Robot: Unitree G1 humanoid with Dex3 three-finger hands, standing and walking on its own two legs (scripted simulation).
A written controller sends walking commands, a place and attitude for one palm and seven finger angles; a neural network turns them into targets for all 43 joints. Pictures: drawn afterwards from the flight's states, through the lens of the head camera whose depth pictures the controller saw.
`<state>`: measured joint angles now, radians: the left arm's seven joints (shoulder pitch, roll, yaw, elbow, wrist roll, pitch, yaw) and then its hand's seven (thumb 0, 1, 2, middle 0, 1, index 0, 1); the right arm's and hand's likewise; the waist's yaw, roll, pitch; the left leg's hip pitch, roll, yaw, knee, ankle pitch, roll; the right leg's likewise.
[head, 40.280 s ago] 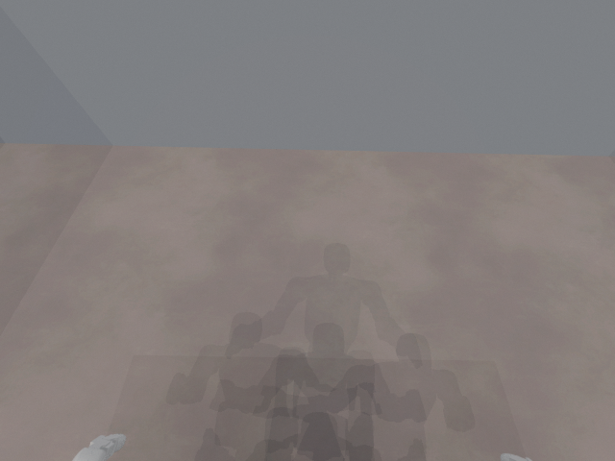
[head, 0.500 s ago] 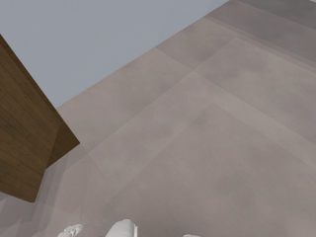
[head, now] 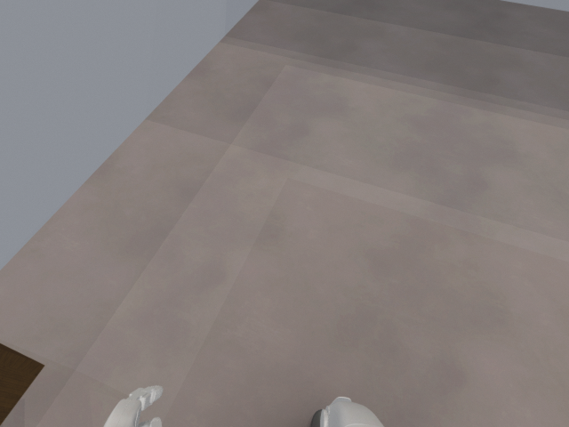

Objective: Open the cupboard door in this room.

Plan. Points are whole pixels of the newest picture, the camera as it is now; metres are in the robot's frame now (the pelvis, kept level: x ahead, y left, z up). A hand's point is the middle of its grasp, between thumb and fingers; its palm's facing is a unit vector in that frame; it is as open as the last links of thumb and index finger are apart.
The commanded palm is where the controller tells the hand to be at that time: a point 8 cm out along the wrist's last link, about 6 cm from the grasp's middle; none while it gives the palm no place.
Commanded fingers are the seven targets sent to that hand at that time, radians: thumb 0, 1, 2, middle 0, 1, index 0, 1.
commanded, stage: walk to a spot facing it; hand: left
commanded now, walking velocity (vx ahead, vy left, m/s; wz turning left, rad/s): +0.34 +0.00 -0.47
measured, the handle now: out of the picture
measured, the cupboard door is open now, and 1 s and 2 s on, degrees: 45 45 45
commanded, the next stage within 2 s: turn to face it in 0.92 s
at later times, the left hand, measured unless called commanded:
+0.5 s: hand (201, 383) +0.21 +0.14 -0.16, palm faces -0.05 -0.98 -0.20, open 7.3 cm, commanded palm none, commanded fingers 0.00 0.90 0.90 -0.20 -0.30 -0.20 -0.30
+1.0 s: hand (275, 180) +0.64 +0.02 -0.16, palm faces -0.35 -0.90 -0.25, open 7.4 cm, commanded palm none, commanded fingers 0.00 0.90 0.90 -0.20 -0.30 -0.20 -0.30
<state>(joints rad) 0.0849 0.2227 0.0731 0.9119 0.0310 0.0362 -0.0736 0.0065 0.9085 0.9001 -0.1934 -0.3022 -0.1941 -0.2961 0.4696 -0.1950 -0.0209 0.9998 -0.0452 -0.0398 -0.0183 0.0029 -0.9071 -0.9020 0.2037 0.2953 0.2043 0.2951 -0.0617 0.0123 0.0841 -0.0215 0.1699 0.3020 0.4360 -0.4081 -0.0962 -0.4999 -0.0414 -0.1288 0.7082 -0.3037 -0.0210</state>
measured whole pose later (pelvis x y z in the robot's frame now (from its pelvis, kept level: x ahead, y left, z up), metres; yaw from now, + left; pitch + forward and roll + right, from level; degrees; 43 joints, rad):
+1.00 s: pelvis +0.45 -0.12 -0.01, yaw -20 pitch +1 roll +2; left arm 0.10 0.23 0.08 0.96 0.03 -0.04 -0.04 0.00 0.91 0.90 -0.19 -0.30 -0.19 -0.30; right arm 0.45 -0.21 -0.04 1.11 -0.03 -0.02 0.00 0.00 -0.92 -0.90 0.20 0.29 0.20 0.29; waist -0.04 0.00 0.07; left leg -0.10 0.14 0.21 0.71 -0.50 -0.05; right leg -0.44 -0.05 -0.12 0.66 -0.20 -0.07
